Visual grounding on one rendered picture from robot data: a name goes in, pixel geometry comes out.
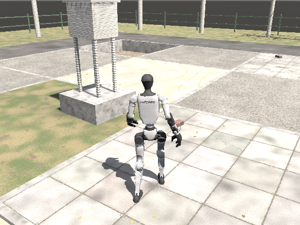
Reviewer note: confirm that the robot right thigh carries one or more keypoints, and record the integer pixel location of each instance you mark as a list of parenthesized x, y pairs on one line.
[(161, 138)]

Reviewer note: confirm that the left robot upper arm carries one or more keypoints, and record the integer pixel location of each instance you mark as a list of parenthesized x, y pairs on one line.
[(131, 106)]

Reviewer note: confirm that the right robot upper arm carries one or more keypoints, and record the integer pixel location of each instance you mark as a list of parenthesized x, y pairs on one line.
[(165, 106)]

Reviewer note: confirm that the robot torso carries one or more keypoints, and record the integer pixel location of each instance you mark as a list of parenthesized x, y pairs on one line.
[(148, 107)]

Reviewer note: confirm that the robot left forearm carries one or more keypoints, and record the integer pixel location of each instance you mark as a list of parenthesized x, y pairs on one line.
[(129, 120)]

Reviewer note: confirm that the left robot hand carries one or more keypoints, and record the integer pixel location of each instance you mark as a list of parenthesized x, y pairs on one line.
[(133, 121)]

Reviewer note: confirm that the robot right forearm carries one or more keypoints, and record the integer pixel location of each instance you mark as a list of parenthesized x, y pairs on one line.
[(173, 125)]

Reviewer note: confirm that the right robot hand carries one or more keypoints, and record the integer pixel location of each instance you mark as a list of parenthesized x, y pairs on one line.
[(179, 139)]

